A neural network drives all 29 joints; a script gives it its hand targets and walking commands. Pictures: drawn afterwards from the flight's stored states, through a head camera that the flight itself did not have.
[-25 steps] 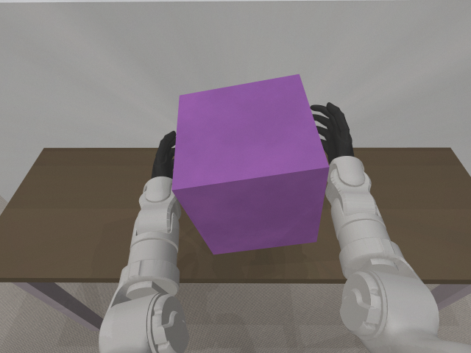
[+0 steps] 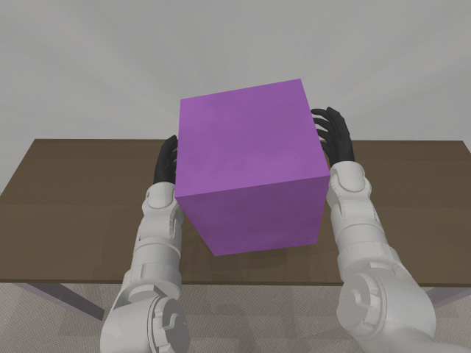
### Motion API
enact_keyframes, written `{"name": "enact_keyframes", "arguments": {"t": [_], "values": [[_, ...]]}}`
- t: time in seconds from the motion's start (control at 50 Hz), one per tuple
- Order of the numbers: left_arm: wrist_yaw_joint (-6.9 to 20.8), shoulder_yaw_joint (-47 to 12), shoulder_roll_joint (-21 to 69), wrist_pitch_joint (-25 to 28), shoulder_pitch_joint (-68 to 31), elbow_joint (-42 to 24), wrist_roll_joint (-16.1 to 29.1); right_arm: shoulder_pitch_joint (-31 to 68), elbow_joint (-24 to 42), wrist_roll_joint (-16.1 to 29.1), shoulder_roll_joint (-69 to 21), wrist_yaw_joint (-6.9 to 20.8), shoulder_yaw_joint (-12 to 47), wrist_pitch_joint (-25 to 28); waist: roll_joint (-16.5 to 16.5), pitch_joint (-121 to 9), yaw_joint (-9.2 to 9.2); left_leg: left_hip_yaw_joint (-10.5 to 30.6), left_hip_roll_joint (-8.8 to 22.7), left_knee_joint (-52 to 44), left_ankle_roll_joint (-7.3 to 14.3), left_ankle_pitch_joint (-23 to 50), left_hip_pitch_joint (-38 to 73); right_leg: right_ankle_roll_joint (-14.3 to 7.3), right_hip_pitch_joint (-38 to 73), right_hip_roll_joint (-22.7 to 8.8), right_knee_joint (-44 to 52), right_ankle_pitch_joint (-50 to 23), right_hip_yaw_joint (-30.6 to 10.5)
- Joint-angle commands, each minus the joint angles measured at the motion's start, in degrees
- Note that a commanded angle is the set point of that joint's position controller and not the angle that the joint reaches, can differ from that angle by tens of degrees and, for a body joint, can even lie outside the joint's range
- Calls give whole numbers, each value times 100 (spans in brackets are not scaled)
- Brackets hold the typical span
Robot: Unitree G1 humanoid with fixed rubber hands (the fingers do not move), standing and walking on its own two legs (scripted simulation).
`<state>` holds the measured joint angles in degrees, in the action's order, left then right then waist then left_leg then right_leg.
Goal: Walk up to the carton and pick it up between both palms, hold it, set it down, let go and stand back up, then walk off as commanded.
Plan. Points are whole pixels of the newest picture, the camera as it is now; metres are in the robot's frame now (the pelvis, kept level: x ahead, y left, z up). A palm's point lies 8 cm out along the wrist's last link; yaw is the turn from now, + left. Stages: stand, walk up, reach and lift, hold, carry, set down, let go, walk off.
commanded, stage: set down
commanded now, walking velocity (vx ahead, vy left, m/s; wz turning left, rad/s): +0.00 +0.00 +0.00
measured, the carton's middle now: (253, 176) +0.43 -0.01 +0.04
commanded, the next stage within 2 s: none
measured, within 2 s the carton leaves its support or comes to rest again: neither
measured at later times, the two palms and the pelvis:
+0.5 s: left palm (171, 192) +0.41 +0.14 +0.02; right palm (331, 164) +0.44 -0.15 +0.06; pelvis +0.01 +0.00 +0.00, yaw +0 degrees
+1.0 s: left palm (169, 195) +0.40 +0.14 +0.02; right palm (330, 165) +0.43 -0.15 +0.07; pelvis +0.00 +0.00 +0.00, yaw +0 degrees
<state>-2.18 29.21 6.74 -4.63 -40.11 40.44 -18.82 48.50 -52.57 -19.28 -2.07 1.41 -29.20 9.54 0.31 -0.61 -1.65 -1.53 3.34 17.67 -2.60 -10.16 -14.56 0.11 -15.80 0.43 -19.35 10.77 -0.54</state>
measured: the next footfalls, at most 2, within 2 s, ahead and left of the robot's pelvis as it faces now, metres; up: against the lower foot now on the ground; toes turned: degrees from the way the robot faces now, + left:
none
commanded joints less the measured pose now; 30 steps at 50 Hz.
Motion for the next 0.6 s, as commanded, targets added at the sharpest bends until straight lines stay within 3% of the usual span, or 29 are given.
{"name": "enact_keyframes", "arguments": {"t": [0.0, 0.02, 0.04, 0.06, 0.1, 0.14, 0.16, 0.18, 0.22, 0.24, 0.26, 0.3, 0.32, 0.34, 0.36, 0.38, 0.44, 0.48, 0.52, 0.54, 0.58], "values": [[192, -1500, 2509, 579, -3191, -78, -208, 1897, -690, -623, -2931, 810, 1109, 153, -68, -3492, 488, -526, 46, 664, 135, 3652, 2287, 26, -646, 157, 106, -2477, 778], [201, -1544, 2549, 616, -3227, -78, -175, 1895, -741, -573, -2941, 818, 1128, 174, -134, -3534, 470, -565, 2, 661, 88, 3554, 2254, 45, -631, 169, 65, -2556, 781], [189, -1561, 2555, 659, -3108, -41, -168, 1934, -616, -573, -3015, 793, 1213, 254, -160, -3748, 576, -588, -30, 704, 91, 3698, 2224, 70, -487, 149, 48, -2775, 737], [159, -1642, 2558, 719, -3260, -129, -161, 1950, -654, -519, -3061, 801, 1218, 276, -235, -3791, 443, -525, 16, 751, 74, 3852, 2254, 52, -702, 169, -42, -2825, 789], [112, -1781, 2773, 843, -3199, -74, -51, 2009, -716, -638, -3187, 768, 1176, 436, -493, -4044, 534, -447, 122, 993, 37, 4579, 2826, -78, -1653, 165, 131, -2585, 810], [103, -1704, 2654, 942, -3058, 50, -180, 1844, -942, -655, -3117, 751, 1180, 493, -274, -3961, 601, -567, 136, 1022, -25, 4566, 2452, -178, -1189, 169, 249, -2657, 716], [133, -1672, 2588, 959, -3128, 114, -183, 1791, -988, -717, -3051, 747, 1170, 456, -201, -3829, 488, -546, 96, 944, 0, 4382, 2310, -82, -1040, 164, 144, -2847, 714], [185, -1570, 2588, 1005, -3026, 241, -232, 1924, -951, -698, -3125, 709, 1271, 526, 29, -3932, 585, -602, 50, 905, 40, 4148, 1882, -38, -582, 99, 100, -3196, 650], [226, -1651, 2634, 1122, -3148, 234, -180, 1848, -934, -727, -3140, 659, 1241, 561, -46, -3936, 366, -544, -12, 760, 136, 3757, 1705, 97, -340, 95, -111, -3454, 690], [214, -1735, 2706, 1196, -3127, 280, -125, 1910, -907, -726, -3266, 640, 1319, 639, -114, -4051, 418, -480, 38, 824, 105, 4044, 1783, 96, -451, 92, -228, -3683, 705], [202, -1815, 2762, 1231, -3162, 284, -92, 1862, -1075, -764, -3216, 642, 1298, 668, -156, -4015, 305, -415, 83, 870, 108, 4266, 1941, 85, -740, 98, -182, -3568, 739], [162, -1760, 2815, 1283, -3164, 344, -70, 1928, -1079, -855, -3217, 643, 1135, 713, -409, -3970, 426, -407, 152, 987, 39, 4642, 2537, -57, -1662, 149, 117, -2808, 799], [146, -1835, 2802, 1356, -3231, 323, 9, 1843, -1290, -793, -3189, 624, 1179, 763, -184, -4141, 385, -503, 155, 1045, -18, 4618, 2294, -157, -1319, 161, 200, -2911, 721], [138, -1905, 2793, 1425, -3343, 319, -35, 1812, -1264, -883, -3161, 635, 1200, 792, -224, -4249, 345, -505, 140, 1020, -43, 4545, 2147, -91, -1143, 179, 61, -3107, 716], [123, -1903, 2865, 1480, -3223, 381, -34, 1878, -1169, -813, -3243, 648, 1333, 841, -390, -4339, 452, -442, 126, 1055, -16, 4682, 2187, -76, -1254, 152, -3, -3278, 719], [139, -1888, 2803, 1503, -3058, 549, -145, 1865, -1284, -827, -3278, 626, 1243, 880, -363, -4247, 457, -537, 147, 1034, -62, 4703, 1970, -165, -1132, 122, 149, -3317, 631], [184, -1602, 2598, 1625, -3020, 721, -213, 1739, -1183, -843, -3177, 607, 1432, 890, 1, -4150, 524, -571, 5, 794, 96, 3881, 1267, 56, -301, 79, -212, -3844, 594], [212, -1744, 2631, 1700, -3148, 764, -177, 1738, -1242, -896, -3181, 573, 1351, 906, -129, -4096, 304, -503, -27, 718, 127, 3504, 1067, 113, -139, 36, -292, -3847, 592], [224, -1737, 2665, 1736, -3197, 708, -152, 1709, -1413, -929, -3174, 564, 1277, 924, 73, -3956, 329, -547, -15, 692, 114, 3568, 1119, 136, -179, 101, -273, -3713, 623], [235, -1654, 2631, 1752, -3162, 877, -232, 1696, -1313, -912, -3208, 557, 1305, 919, -80, -3845, 401, -565, -8, 634, 143, 3356, 1041, 113, -154, 44, -256, -3705, 596], [237, -1536, 2581, 1715, -3179, 1011, -273, 1767, -1304, -896, -3152, 579, 1222, 869, 52, -3689, 347, -576, -66, 555, 142, 3156, 869, 160, 41, 81, -267, -3612, 624]]}}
